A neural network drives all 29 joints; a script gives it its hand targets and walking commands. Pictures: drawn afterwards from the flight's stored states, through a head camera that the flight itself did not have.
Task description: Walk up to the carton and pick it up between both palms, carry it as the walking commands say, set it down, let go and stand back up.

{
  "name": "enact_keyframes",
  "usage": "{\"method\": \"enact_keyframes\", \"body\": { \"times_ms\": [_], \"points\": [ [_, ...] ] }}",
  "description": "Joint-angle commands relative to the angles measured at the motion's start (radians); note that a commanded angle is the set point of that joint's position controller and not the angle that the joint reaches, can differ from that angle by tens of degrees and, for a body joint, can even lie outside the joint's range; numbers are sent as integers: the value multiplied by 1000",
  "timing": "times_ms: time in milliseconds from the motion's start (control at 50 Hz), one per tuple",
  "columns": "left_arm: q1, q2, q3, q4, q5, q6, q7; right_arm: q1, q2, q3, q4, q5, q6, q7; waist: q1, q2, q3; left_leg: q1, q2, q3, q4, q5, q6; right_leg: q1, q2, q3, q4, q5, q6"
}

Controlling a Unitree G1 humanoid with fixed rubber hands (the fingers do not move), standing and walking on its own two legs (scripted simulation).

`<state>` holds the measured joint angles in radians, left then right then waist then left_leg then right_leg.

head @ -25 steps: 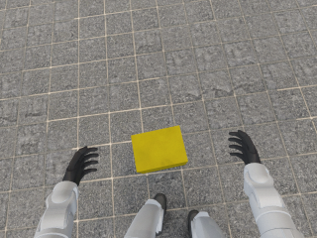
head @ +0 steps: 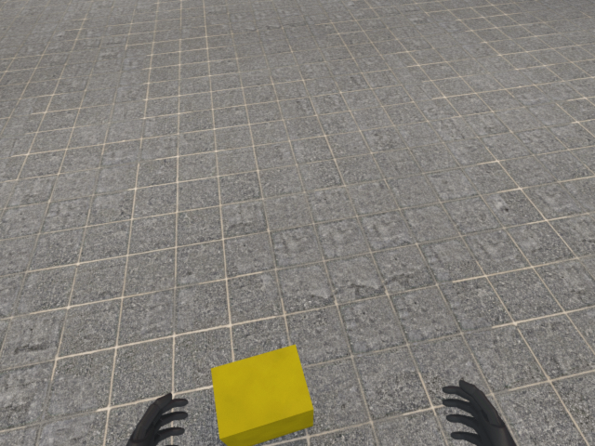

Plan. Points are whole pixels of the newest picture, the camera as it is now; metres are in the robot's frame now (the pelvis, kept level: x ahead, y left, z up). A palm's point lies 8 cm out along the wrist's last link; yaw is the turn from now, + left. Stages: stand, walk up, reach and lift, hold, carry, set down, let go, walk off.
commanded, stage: let go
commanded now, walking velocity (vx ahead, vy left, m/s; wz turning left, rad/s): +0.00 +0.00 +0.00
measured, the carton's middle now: (264, 398) +0.36 +0.14 -0.66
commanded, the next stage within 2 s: stand in 0.46 s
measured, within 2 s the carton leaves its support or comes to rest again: neither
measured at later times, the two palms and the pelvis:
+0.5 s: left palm out of the picture +0.14 +0.28 -0.08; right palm out of the picture +0.15 -0.19 -0.07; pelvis -0.01 +0.03 -0.01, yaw +1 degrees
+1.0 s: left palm out of the picture +0.09 +0.34 -0.11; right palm out of the picture +0.09 -0.25 -0.08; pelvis +0.00 +0.05 +0.00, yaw -2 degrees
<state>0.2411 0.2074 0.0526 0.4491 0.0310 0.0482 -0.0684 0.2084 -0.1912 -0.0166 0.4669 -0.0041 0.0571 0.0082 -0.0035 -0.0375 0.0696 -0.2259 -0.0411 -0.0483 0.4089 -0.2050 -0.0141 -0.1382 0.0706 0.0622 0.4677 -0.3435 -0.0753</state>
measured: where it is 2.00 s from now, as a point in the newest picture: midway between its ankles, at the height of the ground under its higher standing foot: outside the picture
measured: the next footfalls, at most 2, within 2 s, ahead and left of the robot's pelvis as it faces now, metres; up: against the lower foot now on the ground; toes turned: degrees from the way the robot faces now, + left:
none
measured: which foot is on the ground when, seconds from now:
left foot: down 0.00-1.00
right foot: down 0.00-1.00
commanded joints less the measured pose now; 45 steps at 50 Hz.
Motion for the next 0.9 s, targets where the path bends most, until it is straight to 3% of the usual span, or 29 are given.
{"method": "enact_keyframes", "body": {
  "times_ms": [0, 20, 40, 80, 100, 140, 160, 180, 200, 220, 240, 260, 280, 320, 340, 380, 420, 440, 460, 480, 500, 540, 640, 660, 720, 740, 780, 820, 880],
  "points": [
    [-54, 148, 46, -123, 0, 3, -3, -82, -77, -1, -145, 23, -15, 14, 16, -15, -96, 170, -27, 24, 30, 174, 29, -29, -146, 97, -109, 545, 110],
    [-51, 163, 61, -139, 6, 7, 1, -68, -95, -16, -166, 18, -10, 13, 5, -29, -116, 213, -22, 21, 39, 211, 33, -30, -140, 87, -94, 544, 116],
    [-83, 163, 64, -156, 13, 5, 8, -115, -110, -5, -210, 22, -15, 22, 22, 16, -122, 220, -21, 26, 45, 201, 26, -18, -126, 78, -92, 510, 114],
    [-83, 129, 51, -132, -1, 60, 19, -63, -100, -16, -136, 32, -2, 12, 20, 11, -99, 234, -26, 33, 46, 169, 22, -41, -129, 79, -108, 452, 113],
    [-71, 123, 33, -115, 4, 80, 27, -31, -99, -17, -120, 33, -4, 13, 21, -34, -95, 242, -28, 33, 56, 177, 26, -70, -126, 82, -96, 468, 114],
    [-104, 133, 30, -145, 2, 92, 28, -84, -114, -24, -154, 29, -20, 10, 13, 9, -66, 229, -26, 17, 100, 178, 19, -104, -131, 81, -87, 437, 102],
    [-88, 139, 47, -131, 11, 109, 33, -107, -104, -16, -146, 30, -9, 9, 31, -10, -57, 242, -29, 24, 85, 157, 14, -93, -127, 66, -93, 399, 106],
    [-63, 114, 4, -99, -3, 131, 35, 2, -110, -27, -80, 29, 7, 5, 5, -35, -80, 286, -32, 32, 94, 143, 19, -109, -124, 67, -101, 413, 104],
    [-111, 131, 17, -125, 2, 134, 37, -85, -119, -20, -125, 29, 3, 8, 20, -53, -51, 267, -32, 15, 107, 128, 21, -131, -125, 76, -99, 389, 94],
    [-68, 141, 25, -128, 15, 140, 44, -30, -123, -22, -103, 34, 9, 7, 11, 8, -33, 245, -26, 20, 120, 154, 9, -135, -122, 57, -78, 395, 94],
    [-101, 150, 32, -152, 8, 145, 45, -86, -123, -38, -141, 22, 3, 0, 8, -50, -89, 243, -32, 3, 125, 149, 18, -113, -111, 66, -67, 411, 90],
    [-78, 158, 39, -151, 10, 155, 54, -52, -119, -23, -103, 31, 2, 1, 10, -7, -82, 252, -31, 13, 131, 173, 9, -109, -119, 58, -68, 433, 88],
    [-88, 163, 47, -150, 20, 163, 60, -76, -98, -7, -113, 37, 11, 7, 34, -38, -74, 219, -39, 9, 127, 141, 15, -105, -108, 52, -65, 416, 94],
    [-132, 134, 9, -174, 1, 162, 55, -121, -107, -28, -133, 20, 8, 4, -7, -19, -78, 249, -29, -6, 150, 163, 17, -154, -97, 57, -61, 399, 83],
    [-103, 162, 33, -152, 14, 173, 66, -107, -104, -12, -110, 40, 10, -1, 13, -3, -47, 210, -24, -5, 130, 152, 8, -157, -102, 49, -65, 400, 76],
    [-125, 140, 23, -201, 5, 174, 70, -112, -97, -41, -83, 18, 21, 5, -16, -11, -95, 211, -19, -16, 133, 108, 6, -139, -100, 40, -68, 310, 73],
    [-83, 137, 18, -178, -7, 180, 80, -72, -86, -19, -81, 37, 11, 3, -15, 50, -122, 286, 3, -39, 132, 243, 2, -193, -85, 16, -54, 309, 52],
    [-96, 128, 6, -162, -8, 190, 87, -70, -118, -50, -15, 12, 27, 2, -30, 98, -55, 244, 18, -38, 131, 215, 1, -243, -83, 26, -65, 281, 59],
    [-52, 218, 40, -51, -2, 94, 92, 34, -255, -68, 85, -57, -19, -25, 4, 46, -156, 93, 108, -100, 86, 160, 40, -118, -80, 50, -27, 106, 82],
    [-60, 215, 41, -23, 4, 46, 88, 19, -289, -92, 85, -66, -38, -31, -12, -6, -116, 0, 107, -142, 28, -34, 44, -59, -77, 47, -21, 8, 78],
    [-48, 222, 42, 4, 14, 13, 87, -46, -255, -79, 85, -69, -54, -28, 16, 33, -84, -18, 111, -148, -2, -143, 44, -83, -72, 65, -34, -42, 70],
    [-12, 212, 40, 40, 10, -26, 80, -51, -262, -91, 100, -60, -83, -29, 18, 107, -55, -71, 149, -217, -85, -244, 74, -90, -82, 75, 7, -40, 57],
    [-28, 255, 44, 123, 10, -68, 82, -53, -242, -83, 183, -38, -107, -23, 2, 70, -137, 24, 135, -176, -22, 106, 73, -33, -93, 87, -31, 155, 66],
    [-1, 242, 45, 139, 2, -76, 81, -63, -244, -87, 193, -47, -108, -28, 22, 67, -125, 49, 138, -174, -16, 202, 68, -55, -97, 86, -22, 148, 69],
    [-22, 272, 43, 183, 1, -63, 90, -46, -271, -93, 247, -26, -109, -29, 14, 90, -151, 91, 142, -174, -26, 259, 51, -54, -96, 86, -20, 189, 60],
    [7, 274, 36, 191, 2, -63, 94, -45, -295, -92, 263, -30, -109, -24, 24, 49, -77, 83, 151, -166, -2, 274, 71, -105, -115, 97, -39, 210, 60],
    [29, 306, 42, 231, 10, -75, 96, -44, -306, -87, 286, -30, -97, -25, 14, 110, -123, 74, 136, -165, -19, 197, 65, -46, -111, 113, -47, 222, 59],
    [27, 313, 36, 257, 12, -74, 98, -70, -306, -86, 301, -29, -100, -27, 12, 24, -105, 84, 137, -166, -16, 192, 62, -42, -105, 104, -72, 223, 71],
    [5, 311, 21, 282, 1, -82, 93, -45, -306, -81, 345, -20, -103, -29, 0, 34, -95, 100, 114, -151, -14, 231, 55, -50, -114, 122, -87, 258, 60]
  ]
}}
